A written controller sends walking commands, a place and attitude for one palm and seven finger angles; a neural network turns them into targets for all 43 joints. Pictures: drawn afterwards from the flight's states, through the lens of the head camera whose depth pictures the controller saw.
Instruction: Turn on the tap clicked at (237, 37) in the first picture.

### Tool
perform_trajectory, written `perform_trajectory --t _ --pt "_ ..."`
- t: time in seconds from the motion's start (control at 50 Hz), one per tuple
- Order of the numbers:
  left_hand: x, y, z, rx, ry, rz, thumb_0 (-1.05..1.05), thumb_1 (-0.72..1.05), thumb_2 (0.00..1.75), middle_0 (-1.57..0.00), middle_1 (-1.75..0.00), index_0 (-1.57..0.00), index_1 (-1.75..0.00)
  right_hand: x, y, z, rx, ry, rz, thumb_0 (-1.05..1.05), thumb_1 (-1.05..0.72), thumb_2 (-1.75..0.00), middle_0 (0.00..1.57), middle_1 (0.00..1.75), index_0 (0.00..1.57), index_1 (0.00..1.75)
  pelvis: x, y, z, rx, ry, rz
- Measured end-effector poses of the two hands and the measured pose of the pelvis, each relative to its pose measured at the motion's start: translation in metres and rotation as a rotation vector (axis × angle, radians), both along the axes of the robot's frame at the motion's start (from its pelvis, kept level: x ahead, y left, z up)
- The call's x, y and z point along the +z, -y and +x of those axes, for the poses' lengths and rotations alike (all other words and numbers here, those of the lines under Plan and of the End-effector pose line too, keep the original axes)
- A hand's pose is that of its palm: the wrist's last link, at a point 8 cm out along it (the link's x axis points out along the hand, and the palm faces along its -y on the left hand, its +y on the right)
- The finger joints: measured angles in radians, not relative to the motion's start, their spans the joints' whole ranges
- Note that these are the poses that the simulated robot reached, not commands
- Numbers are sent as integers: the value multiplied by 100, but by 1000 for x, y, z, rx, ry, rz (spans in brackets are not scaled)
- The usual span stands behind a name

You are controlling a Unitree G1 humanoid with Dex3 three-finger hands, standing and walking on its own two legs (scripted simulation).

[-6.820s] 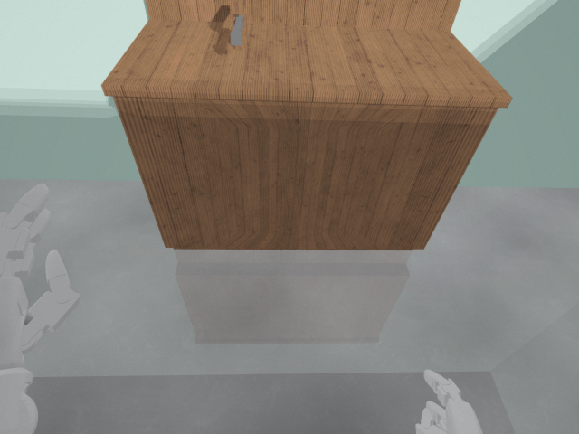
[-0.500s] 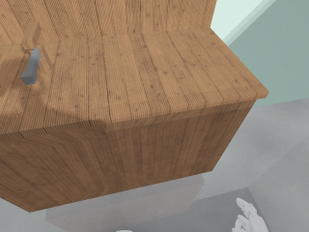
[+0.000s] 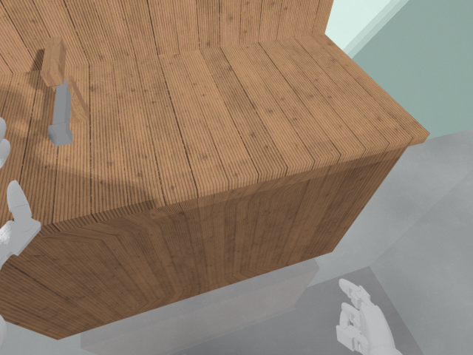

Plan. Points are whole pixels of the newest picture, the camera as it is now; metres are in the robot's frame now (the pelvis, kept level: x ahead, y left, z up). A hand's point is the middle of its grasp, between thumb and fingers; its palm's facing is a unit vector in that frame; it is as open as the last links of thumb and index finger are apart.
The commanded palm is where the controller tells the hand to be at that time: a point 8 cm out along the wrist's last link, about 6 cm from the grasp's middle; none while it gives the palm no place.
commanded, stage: come to a stop and stand still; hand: left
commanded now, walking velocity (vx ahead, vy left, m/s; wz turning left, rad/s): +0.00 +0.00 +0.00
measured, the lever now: (60, 134) +0.42 +0.36 +0.11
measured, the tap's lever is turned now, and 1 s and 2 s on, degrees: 0 0 0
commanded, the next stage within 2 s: look again from close up in 1.00 s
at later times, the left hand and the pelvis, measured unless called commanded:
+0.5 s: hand (73, 251) +0.19 +0.21 +0.17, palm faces +0.46 -0.82 -0.35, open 7.4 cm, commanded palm +0.14 +0.24 +0.18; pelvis -0.02 -0.04 +0.00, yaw +1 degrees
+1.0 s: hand (91, 249) +0.20 +0.20 +0.16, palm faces +0.45 -0.83 -0.33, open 7.4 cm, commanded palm +0.15 +0.23 +0.18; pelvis +0.00 -0.06 +0.01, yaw +3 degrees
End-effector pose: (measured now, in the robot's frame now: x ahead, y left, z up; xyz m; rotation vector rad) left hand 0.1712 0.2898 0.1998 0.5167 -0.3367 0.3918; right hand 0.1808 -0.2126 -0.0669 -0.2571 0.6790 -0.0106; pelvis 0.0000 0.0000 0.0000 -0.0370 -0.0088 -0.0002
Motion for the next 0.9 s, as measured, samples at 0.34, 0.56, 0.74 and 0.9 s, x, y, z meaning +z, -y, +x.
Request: perform_trajectory --t 0.34,0.56,0.74,0.9 --pt "-11 27 -17 36 35 -125 2 89 90 -21 -30 -21 -30 14 15 -11 7 45 -10 1 -90 -90 20 30 21 30 4 25 -21 15 31 18" --pt "-30 48 -19 54 -84 -129 1 89 90 -21 -30 -21 -30 0 58 -31 -72 -21 -20 1 -90 -90 20 30 21 30 5 47 -13 22 12 4" --pt "-21 62 -10 34 -47 -127 2 89 90 -21 -30 -21 -30 2 78 -22 -78 -30 -56 2 -90 -90 20 30 20 30 6 58 -5 38 8 5" --pt "-20 61 -9 37 -69 -115 1 89 90 -21 -30 -21 -30 10 72 0 -67 18 -32 2 -90 -90 20 30 20 30 7 61 2 41 2 5"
